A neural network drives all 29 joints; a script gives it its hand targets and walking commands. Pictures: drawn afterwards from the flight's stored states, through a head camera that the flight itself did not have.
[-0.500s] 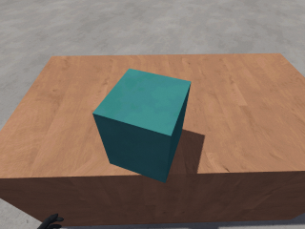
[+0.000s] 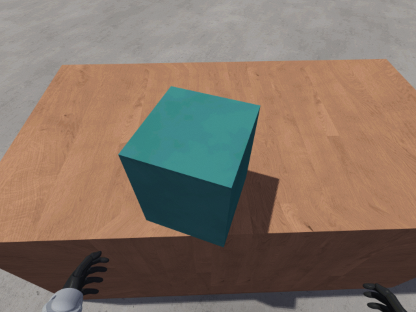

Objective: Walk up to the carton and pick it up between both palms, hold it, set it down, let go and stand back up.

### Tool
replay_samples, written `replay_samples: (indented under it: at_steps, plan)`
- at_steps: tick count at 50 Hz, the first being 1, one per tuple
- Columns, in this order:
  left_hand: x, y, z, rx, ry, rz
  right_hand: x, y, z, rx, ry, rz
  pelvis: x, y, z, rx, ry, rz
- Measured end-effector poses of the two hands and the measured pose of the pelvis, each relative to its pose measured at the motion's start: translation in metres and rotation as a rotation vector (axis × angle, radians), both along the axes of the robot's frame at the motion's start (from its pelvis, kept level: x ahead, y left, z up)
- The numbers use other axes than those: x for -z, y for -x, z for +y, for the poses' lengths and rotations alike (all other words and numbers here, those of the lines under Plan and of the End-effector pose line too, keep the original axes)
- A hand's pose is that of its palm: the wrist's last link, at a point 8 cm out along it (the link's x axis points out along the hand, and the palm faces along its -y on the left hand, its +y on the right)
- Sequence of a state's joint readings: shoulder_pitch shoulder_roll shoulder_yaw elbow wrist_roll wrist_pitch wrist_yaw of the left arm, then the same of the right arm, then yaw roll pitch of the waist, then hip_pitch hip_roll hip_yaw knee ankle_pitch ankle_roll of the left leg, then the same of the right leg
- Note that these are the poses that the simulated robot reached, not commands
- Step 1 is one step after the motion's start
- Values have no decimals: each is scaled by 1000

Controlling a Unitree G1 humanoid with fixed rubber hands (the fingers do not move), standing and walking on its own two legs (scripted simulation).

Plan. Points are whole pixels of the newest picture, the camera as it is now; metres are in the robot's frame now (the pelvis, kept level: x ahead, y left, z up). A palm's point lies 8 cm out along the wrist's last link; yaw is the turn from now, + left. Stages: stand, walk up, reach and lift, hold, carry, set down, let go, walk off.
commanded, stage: reach and lift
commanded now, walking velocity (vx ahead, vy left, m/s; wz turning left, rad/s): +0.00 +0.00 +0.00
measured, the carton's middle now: (197, 168) +0.42 +0.04 +0.02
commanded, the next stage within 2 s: none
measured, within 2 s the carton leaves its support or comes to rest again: neither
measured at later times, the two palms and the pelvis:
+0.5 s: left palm (33, 308) +0.16 +0.33 -0.04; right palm out of the picture +0.12 -0.22 +0.00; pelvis -0.03 +0.06 +0.01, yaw +1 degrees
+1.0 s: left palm (45, 287) +0.18 +0.30 +0.00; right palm (309, 304) +0.15 -0.14 +0.02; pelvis -0.01 +0.04 +0.01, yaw +1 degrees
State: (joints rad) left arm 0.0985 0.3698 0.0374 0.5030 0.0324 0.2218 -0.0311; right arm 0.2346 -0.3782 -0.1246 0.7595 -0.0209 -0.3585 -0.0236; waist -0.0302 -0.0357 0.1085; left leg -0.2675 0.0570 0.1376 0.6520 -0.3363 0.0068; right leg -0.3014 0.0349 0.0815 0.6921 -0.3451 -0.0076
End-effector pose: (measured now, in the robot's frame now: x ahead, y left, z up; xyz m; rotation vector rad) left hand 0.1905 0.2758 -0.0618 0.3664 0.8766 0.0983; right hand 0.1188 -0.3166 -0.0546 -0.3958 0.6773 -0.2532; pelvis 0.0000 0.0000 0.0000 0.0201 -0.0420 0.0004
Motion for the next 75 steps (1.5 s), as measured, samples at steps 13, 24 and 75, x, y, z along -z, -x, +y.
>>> replay_samples:
  at_steps: [13, 24, 75]
  plan:
    - [-12, 10, 36, 12, 73, -93, -19, 6, 76, 17, -50, -88, -11, 11, 39, -1, 56, -81]
    - [-18, 32, 55, 0, 99, -196, -49, -3, 99, 10, -69, -201, -12, 25, 58, -5, 80, -120]
    - [-94, -17, 27, 104, 336, -527, -98, -62, 193, 159, -288, -412, -16, -4, 50, -4, 69, -88]
